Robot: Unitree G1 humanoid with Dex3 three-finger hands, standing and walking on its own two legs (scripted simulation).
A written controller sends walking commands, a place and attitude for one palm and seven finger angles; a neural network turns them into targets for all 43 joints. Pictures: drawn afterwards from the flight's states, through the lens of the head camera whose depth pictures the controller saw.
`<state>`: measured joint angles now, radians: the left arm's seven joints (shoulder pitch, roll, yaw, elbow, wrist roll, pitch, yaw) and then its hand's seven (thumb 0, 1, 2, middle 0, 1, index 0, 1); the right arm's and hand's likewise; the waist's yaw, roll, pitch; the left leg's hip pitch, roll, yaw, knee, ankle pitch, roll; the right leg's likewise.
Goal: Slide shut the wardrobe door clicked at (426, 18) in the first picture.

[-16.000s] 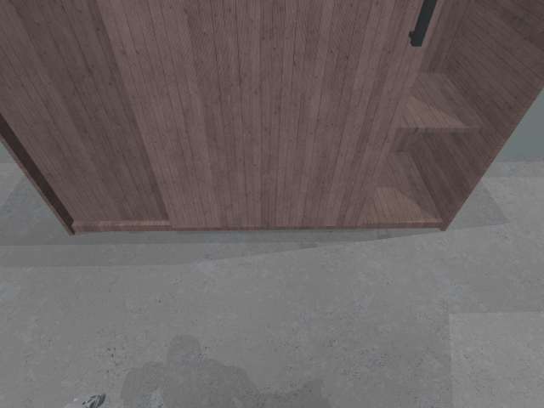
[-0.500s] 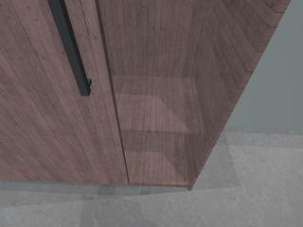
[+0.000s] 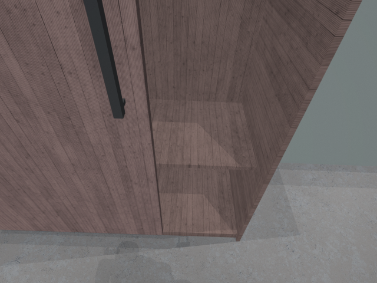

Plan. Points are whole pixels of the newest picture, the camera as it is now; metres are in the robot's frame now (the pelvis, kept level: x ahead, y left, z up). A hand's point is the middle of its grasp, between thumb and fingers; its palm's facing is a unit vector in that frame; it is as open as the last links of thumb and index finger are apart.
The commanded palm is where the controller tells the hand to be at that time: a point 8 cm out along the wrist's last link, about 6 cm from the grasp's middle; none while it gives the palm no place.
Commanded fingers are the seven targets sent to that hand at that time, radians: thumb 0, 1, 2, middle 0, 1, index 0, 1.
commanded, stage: come to a stop and stand still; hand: left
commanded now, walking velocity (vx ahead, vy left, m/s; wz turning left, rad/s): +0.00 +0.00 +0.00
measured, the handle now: (109, 54) +0.48 +0.20 +0.26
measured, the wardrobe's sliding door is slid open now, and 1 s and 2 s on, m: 0.39 0.39 0.39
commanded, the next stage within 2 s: look again from close up in 0.62 s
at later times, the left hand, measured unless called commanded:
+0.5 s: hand out of the picture -0.05 +0.18 -0.18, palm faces +0.04 -0.99 -0.15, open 7.3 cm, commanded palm none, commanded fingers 0.00 0.90 0.90 -0.20 -0.30 -0.20 -0.30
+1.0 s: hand out of the picture -0.02 +0.18 -0.18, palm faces +0.04 -0.99 -0.16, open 7.3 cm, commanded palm none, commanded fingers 0.00 0.90 0.90 -0.20 -0.30 -0.20 -0.30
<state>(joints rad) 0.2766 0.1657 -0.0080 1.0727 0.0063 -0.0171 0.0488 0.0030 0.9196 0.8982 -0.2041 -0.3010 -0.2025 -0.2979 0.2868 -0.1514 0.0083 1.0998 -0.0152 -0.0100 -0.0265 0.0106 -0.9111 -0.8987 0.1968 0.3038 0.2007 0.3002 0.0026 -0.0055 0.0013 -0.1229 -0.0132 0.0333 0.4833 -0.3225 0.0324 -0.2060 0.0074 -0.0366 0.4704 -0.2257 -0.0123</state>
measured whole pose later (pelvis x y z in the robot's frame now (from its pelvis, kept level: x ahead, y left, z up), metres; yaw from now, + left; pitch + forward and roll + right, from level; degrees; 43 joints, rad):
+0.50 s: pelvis -0.01 +0.03 +0.00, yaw -1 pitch -3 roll -1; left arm 0.37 0.11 -0.01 1.14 0.01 0.00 0.05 0.00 0.91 0.90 -0.20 -0.30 -0.20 -0.30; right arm 0.34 -0.12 0.01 1.15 -0.01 -0.01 -0.03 0.01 -0.90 -0.90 0.20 0.30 0.20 0.30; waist 0.01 -0.01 0.02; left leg -0.12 -0.06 0.06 0.45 -0.29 0.08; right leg -0.21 -0.04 0.00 0.44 -0.19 0.04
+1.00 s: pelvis +0.00 +0.03 +0.00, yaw -1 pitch -2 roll +0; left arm 0.34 0.10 0.00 1.12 0.01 0.00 0.06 0.00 0.91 0.90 -0.20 -0.30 -0.20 -0.30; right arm 0.34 -0.11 0.01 1.14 -0.01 -0.01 -0.04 0.01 -0.90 -0.90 0.20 0.30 0.20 0.30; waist 0.00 0.00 0.02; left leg -0.11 -0.06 0.07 0.45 -0.30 0.08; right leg -0.22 -0.03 0.01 0.47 -0.21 0.03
